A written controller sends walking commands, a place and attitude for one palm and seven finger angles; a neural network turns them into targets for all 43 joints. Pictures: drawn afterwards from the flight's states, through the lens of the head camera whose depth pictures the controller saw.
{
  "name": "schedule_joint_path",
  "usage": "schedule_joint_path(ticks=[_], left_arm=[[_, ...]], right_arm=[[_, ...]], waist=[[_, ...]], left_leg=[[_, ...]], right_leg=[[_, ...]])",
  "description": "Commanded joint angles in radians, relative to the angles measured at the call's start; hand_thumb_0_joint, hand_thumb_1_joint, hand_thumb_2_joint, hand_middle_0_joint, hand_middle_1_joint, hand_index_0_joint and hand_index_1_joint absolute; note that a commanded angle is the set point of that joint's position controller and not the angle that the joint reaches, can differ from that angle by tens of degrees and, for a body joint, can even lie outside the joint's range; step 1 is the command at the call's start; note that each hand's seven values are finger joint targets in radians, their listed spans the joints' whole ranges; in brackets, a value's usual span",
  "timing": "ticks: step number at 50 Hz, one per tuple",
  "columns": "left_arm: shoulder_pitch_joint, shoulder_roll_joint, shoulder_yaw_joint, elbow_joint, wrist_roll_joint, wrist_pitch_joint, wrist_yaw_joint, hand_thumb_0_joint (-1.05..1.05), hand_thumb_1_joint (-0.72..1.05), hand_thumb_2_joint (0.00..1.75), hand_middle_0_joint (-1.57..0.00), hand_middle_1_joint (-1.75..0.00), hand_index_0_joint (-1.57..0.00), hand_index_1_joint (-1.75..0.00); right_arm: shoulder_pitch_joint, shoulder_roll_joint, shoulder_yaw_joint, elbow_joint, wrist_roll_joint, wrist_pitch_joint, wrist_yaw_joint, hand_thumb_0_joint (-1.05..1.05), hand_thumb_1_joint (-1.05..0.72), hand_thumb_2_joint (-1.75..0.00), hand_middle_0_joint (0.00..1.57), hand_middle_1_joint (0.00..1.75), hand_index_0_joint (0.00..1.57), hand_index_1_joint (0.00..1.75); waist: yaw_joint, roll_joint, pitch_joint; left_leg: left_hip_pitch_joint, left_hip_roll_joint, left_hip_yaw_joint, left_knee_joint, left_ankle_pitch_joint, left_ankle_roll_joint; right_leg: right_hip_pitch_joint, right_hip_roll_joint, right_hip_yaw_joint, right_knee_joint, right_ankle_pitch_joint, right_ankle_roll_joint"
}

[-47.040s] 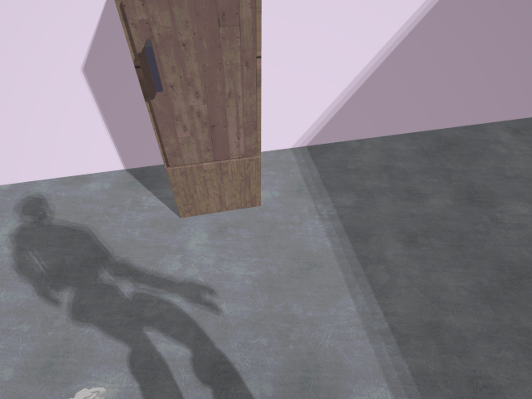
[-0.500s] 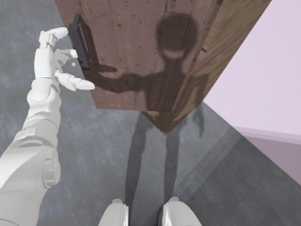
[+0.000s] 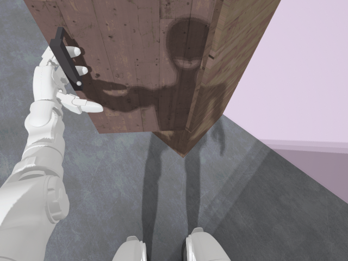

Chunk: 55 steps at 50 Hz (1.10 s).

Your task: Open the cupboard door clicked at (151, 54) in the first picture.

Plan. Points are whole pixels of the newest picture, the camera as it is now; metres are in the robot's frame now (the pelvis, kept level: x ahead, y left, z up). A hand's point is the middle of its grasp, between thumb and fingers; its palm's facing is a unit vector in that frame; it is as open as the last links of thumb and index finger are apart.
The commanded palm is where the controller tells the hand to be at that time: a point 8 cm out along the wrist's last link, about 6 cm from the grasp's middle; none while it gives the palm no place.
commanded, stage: move the hooked fingers beside the handle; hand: left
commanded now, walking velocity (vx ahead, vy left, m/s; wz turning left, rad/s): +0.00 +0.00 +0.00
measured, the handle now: (70, 61) +0.56 +0.20 +0.08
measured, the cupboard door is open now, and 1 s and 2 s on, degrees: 45 46 46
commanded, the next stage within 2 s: slide the fingers in behind the handle in 2.00 s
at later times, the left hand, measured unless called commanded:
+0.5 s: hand (59, 87) +0.49 +0.22 +0.07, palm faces +0.04 -1.00 -0.02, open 14.0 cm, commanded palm +0.47 +0.26 +0.07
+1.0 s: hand (46, 88) +0.49 +0.24 +0.07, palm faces +0.03 -1.00 -0.01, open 14.0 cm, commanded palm +0.47 +0.29 +0.07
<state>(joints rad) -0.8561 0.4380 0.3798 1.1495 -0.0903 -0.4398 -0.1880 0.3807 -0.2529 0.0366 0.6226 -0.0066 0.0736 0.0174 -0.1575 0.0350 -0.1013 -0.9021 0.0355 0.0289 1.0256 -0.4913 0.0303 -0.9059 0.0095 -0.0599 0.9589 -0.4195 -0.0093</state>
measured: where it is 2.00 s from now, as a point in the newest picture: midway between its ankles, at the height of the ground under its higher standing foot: outside the picture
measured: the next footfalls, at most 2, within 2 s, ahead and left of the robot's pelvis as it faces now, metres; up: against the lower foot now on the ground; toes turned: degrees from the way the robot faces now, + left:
none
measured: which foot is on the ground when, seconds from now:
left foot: down 0.00-1.00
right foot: down 0.00-1.00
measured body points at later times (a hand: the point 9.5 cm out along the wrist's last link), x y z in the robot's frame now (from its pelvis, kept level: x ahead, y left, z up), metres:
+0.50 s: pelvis -0.01 +0.00 +0.00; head +0.12 +0.02 +0.43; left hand +0.48 +0.27 +0.07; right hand +0.00 -0.28 -0.11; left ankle -0.01 +0.10 -0.67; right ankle +0.02 -0.12 -0.67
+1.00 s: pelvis +0.00 +0.01 +0.00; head +0.13 +0.03 +0.43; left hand +0.48 +0.30 +0.07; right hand +0.00 -0.26 -0.11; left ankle -0.01 +0.10 -0.67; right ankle +0.02 -0.12 -0.67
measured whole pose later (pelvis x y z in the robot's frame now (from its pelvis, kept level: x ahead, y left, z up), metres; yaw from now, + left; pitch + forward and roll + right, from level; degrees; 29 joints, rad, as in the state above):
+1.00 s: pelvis +0.00 +0.01 +0.00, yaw +0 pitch +21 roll -4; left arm -0.84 0.59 0.45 1.17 -0.13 -0.40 -0.35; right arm 0.39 -0.28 0.05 0.61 0.01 0.08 -0.02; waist -0.16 0.02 -0.09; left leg -0.92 0.04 0.02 1.05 -0.49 0.04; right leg -0.91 0.01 -0.07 0.95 -0.40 0.00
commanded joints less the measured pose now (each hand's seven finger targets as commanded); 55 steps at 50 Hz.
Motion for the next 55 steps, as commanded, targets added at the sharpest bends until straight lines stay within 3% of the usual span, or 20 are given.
schedule_joint_path(ticks=[1,4,7,10,13,15,18,19,23,24,30,32,34,36,40,43,48,50,54,55], left_arm=[[-0.407,0.278,0.042,-0.193,-0.015,-0.059,-0.013,0.00,-0.50,0.30,-0.30,-1.20,-0.30,-1.20],[-0.429,0.286,0.047,-0.250,-0.025,-0.074,-0.029,0.00,-0.50,0.30,-0.30,-1.20,-0.30,-1.20],[-0.412,0.271,0.027,-0.208,-0.032,-0.060,-0.049,0.00,-0.50,0.30,-0.30,-1.20,-0.30,-1.20],[-0.398,0.339,0.071,-0.177,-0.034,-0.047,-0.060,0.00,-0.50,0.30,-0.30,-1.20,-0.30,-1.20],[-0.418,0.328,0.057,-0.211,-0.035,-0.049,-0.068,0.00,-0.50,0.30,-0.30,-1.20,-0.30,-1.20],[-0.387,0.392,0.109,-0.206,-0.035,-0.051,-0.070,0.00,-0.50,0.30,-0.30,-1.20,-0.30,-1.20],[-0.409,0.368,0.077,-0.178,-0.037,-0.043,-0.086,0.00,-0.50,0.30,-0.30,-1.20,-0.30,-1.20],[-0.409,0.401,0.095,-0.185,-0.035,-0.042,-0.092,0.00,-0.50,0.30,-0.30,-1.20,-0.30,-1.20],[-0.442,0.367,0.061,-0.207,-0.052,-0.045,-0.121,0.00,-0.50,0.30,-0.30,-1.20,-0.30,-1.20],[-0.442,0.409,0.089,-0.206,-0.050,-0.047,-0.126,0.00,-0.50,0.30,-0.30,-1.20,-0.30,-1.20],[-0.436,0.329,0.035,-0.199,-0.060,-0.032,-0.137,0.00,-0.50,0.30,-0.30,-1.20,-0.30,-1.20],[-0.423,0.351,0.054,-0.187,-0.060,-0.020,-0.132,0.00,-0.50,0.30,-0.30,-1.20,-0.30,-1.20],[-0.425,0.355,0.057,-0.213,-0.057,-0.024,-0.129,0.00,-0.50,0.30,-0.30,-1.20,-0.30,-1.20],[-0.385,0.411,0.103,-0.189,-0.049,-0.023,-0.122,0.00,-0.50,0.30,-0.30,-1.20,-0.30,-1.20],[-0.414,0.409,0.093,-0.202,-0.044,-0.034,-0.123,0.00,-0.50,0.30,-0.30,-1.20,-0.30,-1.20],[-0.393,0.440,0.119,-0.217,-0.053,-0.042,-0.139,0.00,-0.50,0.30,-0.30,-1.20,-0.30,-1.20],[-0.414,0.397,0.078,-0.204,-0.061,-0.031,-0.164,0.00,-0.50,0.30,-0.30,-1.20,-0.30,-1.20],[-0.414,0.394,0.073,-0.208,-0.061,-0.031,-0.168,0.00,-0.50,0.30,-0.30,-1.20,-0.30,-1.20],[-0.411,0.416,0.096,-0.208,-0.067,-0.026,-0.170,0.00,-0.50,0.30,-0.30,-1.20,-0.30,-1.20],[-0.400,0.428,0.100,-0.170,-0.062,-0.017,-0.171,0.00,-0.50,0.30,-0.30,-1.20,-0.30,-1.20]], right_arm=[[0.167,-0.185,-0.070,-0.052,0.001,-0.014,-0.026,0.00,-0.90,-0.90,0.20,0.30,0.20,0.30],[0.167,-0.184,-0.074,-0.053,0.000,-0.020,-0.029,0.00,-0.90,-0.90,0.20,0.30,0.20,0.30],[0.164,-0.184,-0.070,-0.046,0.005,-0.018,-0.033,0.00,-0.90,-0.90,0.20,0.30,0.20,0.30],[0.165,-0.195,-0.068,-0.048,0.008,-0.017,-0.042,0.00,-0.90,-0.90,0.20,0.30,0.20,0.30],[0.164,-0.191,-0.067,-0.058,0.007,-0.022,-0.043,0.00,-0.90,-0.90,0.20,0.30,0.20,0.30],[0.166,-0.198,-0.069,-0.057,0.007,-0.020,-0.045,0.00,-0.90,-0.90,0.20,0.30,0.20,0.30],[0.162,-0.197,-0.064,-0.060,0.010,-0.021,-0.049,0.00,-0.90,-0.90,0.20,0.30,0.20,0.30],[0.162,-0.202,-0.064,-0.060,0.010,-0.021,-0.052,0.00,-0.90,-0.90,0.20,0.30,0.20,0.30],[0.160,-0.202,-0.062,-0.060,0.011,-0.027,-0.055,0.00,-0.90,-0.90,0.20,0.30,0.20,0.30],[0.161,-0.209,-0.064,-0.052,0.011,-0.026,-0.056,0.00,-0.90,-0.90,0.20,0.30,0.20,0.30],[0.170,-0.209,-0.067,-0.036,0.008,-0.027,-0.051,0.00,-0.90,-0.90,0.20,0.30,0.20,0.30],[0.172,-0.213,-0.068,-0.038,0.007,-0.023,-0.051,0.00,-0.90,-0.90,0.20,0.30,0.20,0.30],[0.168,-0.208,-0.066,-0.045,0.007,-0.023,-0.049,0.00,-0.90,-0.90,0.20,0.30,0.20,0.30],[0.171,-0.213,-0.064,-0.051,0.006,-0.018,-0.049,0.00,-0.90,-0.90,0.20,0.30,0.20,0.30],[0.166,-0.211,-0.062,-0.058,0.006,-0.016,-0.050,0.00,-0.90,-0.90,0.20,0.30,0.20,0.30],[0.169,-0.214,-0.062,-0.064,0.006,-0.016,-0.052,0.00,-0.90,-0.90,0.20,0.30,0.20,0.30],[0.168,-0.216,-0.063,-0.057,0.009,-0.012,-0.057,0.00,-0.90,-0.90,0.20,0.30,0.20,0.30],[0.168,-0.217,-0.063,-0.052,0.008,-0.012,-0.056,0.00,-0.90,-0.90,0.20,0.30,0.20,0.30],[0.177,-0.219,-0.065,-0.045,0.005,-0.011,-0.058,0.00,-0.90,-0.90,0.20,0.30,0.20,0.30],[0.176,-0.220,-0.062,-0.042,0.005,-0.009,-0.058,0.00,-0.90,-0.90,0.20,0.30,0.20,0.30]], waist=[[-0.006,0.028,-0.443],[0.002,0.091,-0.520],[-0.011,0.057,-0.453],[-0.004,0.042,-0.434],[-0.001,0.096,-0.450],[0.011,0.077,-0.487],[-0.014,0.051,-0.431],[-0.004,0.067,-0.450],[-0.022,0.100,-0.456],[-0.009,0.115,-0.481],[-0.021,0.139,-0.473],[-0.020,0.104,-0.455],[-0.010,0.141,-0.484],[0.003,0.090,-0.464],[-0.010,0.098,-0.448],[0.005,0.123,-0.470],[-0.016,0.120,-0.440],[-0.007,0.170,-0.459],[-0.008,0.147,-0.484],[-0.010,0.122,-0.450]], left_leg=[[0.253,-0.022,-0.060,-0.108,0.407,-0.001],[0.311,-0.023,-0.062,-0.102,0.440,-0.004],[0.265,-0.022,-0.056,-0.105,0.412,-0.001],[0.219,-0.025,-0.053,-0.108,0.365,0.004],[0.248,-0.027,-0.055,-0.109,0.376,0.004],[0.249,-0.023,-0.054,-0.100,0.394,0.003],[0.210,-0.025,-0.051,-0.102,0.352,0.010],[0.211,-0.023,-0.052,-0.103,0.358,0.007],[0.257,-0.020,-0.061,-0.099,0.371,0.006],[0.273,-0.016,-0.067,-0.096,0.377,0.000],[0.362,-0.005,-0.095,-0.096,0.451,-0.011],[0.333,-0.006,-0.092,-0.101,0.429,-0.008],[0.353,-0.008,-0.089,-0.099,0.457,-0.011],[0.313,-0.008,-0.088,-0.102,0.445,-0.010],[0.311,-0.007,-0.088,-0.101,0.434,-0.009],[0.323,-0.008,-0.084,-0.101,0.464,-0.010],[0.352,0.000,-0.098,-0.102,0.459,-0.013],[0.394,0.002,-0.107,-0.104,0.490,-0.025],[0.389,0.003,-0.106,-0.093,0.518,-0.022],[0.354,0.001,-0.103,-0.094,0.488,-0.019]], right_leg=[[0.270,0.035,0.032,-0.092,0.369,-0.005],[0.273,0.034,0.036,-0.088,0.386,-0.006],[0.274,0.035,0.038,-0.096,0.378,-0.004],[0.289,0.033,0.048,-0.104,0.351,-0.003],[0.274,0.033,0.045,-0.099,0.346,-0.008],[0.293,0.033,0.049,-0.096,0.363,-0.005],[0.285,0.034,0.051,-0.104,0.340,-0.002],[0.293,0.032,0.053,-0.101,0.345,-0.002],[0.248,0.037,0.044,-0.100,0.327,-0.006],[0.238,0.035,0.044,-0.097,0.319,-0.006],[0.150,0.041,0.017,-0.092,0.303,-0.009],[0.166,0.040,0.017,-0.097,0.298,-0.007],[0.173,0.040,0.019,-0.091,0.315,-0.009],[0.203,0.042,0.018,-0.090,0.318,-0.009],[0.188,0.042,0.019,-0.088,0.308,-0.008],[0.211,0.043,0.021,-0.085,0.332,-0.013],[0.150,0.046,0.009,-0.089,0.293,-0.012],[0.123,0.045,0.004,-0.088,0.282,-0.014],[0.137,0.045,0.006,-0.085,0.309,-0.011],[0.143,0.045,0.006,-0.088,0.301,-0.010]])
